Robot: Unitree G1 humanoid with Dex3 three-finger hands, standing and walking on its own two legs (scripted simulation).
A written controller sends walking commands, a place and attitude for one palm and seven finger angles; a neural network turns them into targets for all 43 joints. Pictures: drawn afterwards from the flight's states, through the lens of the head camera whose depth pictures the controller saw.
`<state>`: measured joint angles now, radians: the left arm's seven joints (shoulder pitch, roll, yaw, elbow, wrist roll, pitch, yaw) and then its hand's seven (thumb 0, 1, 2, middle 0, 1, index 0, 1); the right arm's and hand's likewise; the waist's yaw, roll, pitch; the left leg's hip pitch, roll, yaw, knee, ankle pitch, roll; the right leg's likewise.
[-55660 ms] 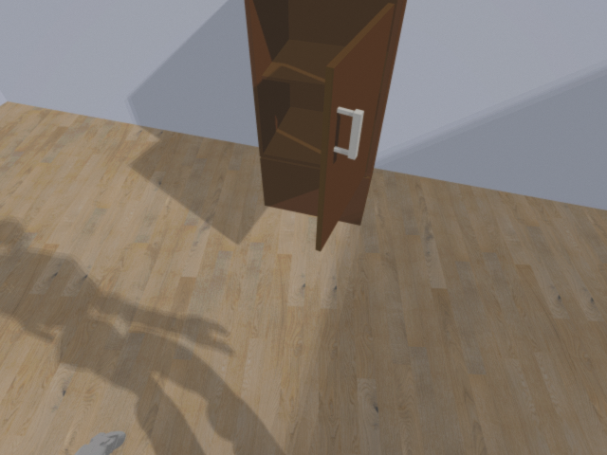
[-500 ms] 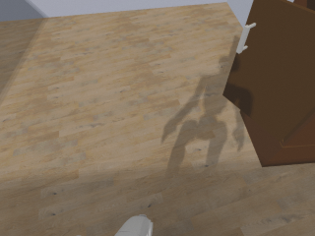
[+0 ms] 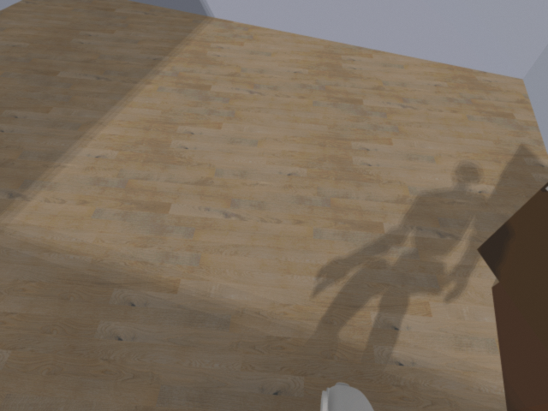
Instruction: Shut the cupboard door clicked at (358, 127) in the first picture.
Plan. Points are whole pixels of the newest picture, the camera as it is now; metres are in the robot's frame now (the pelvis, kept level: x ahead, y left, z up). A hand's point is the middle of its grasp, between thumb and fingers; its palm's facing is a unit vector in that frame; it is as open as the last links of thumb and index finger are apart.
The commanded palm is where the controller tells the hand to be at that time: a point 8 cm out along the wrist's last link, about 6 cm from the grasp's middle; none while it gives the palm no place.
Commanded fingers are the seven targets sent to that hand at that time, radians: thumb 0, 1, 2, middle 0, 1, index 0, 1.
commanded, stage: walk to a spot facing it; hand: left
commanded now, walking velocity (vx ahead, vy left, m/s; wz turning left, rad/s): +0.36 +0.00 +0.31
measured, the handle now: out of the picture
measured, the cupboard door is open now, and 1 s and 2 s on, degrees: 30 30 30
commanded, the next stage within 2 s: turn to face it in 0.56 s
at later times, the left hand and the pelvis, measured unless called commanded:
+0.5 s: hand (201, 355) +0.22 +0.14 -0.15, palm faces +0.27 -0.93 -0.24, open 7.2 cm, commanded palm none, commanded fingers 0.00 0.90 0.90 -0.20 -0.30 -0.20 -0.30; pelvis +0.20 -0.06 +0.00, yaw +15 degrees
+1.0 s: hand (170, 347) +0.24 +0.20 -0.18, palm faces +0.36 -0.91 -0.19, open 7.4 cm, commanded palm none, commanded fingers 0.00 0.90 0.90 -0.20 -0.30 -0.20 -0.30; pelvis +0.27 +0.01 +0.00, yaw +16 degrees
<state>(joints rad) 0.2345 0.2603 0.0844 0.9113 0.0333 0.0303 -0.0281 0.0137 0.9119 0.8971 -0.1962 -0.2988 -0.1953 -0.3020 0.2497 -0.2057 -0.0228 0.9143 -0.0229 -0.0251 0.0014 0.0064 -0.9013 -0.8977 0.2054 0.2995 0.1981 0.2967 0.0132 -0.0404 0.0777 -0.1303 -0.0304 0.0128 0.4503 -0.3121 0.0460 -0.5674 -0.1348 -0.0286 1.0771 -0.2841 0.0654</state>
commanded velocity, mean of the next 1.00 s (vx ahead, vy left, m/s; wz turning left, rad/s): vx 0.08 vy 0.00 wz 0.11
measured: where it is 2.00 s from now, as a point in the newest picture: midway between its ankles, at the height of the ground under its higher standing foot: (261, 388)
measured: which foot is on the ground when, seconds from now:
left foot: down 0.00-0.24, up 0.26-0.70, down 0.72-1.00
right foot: up 0.00-0.22, down 0.24-0.72, up 0.74-1.00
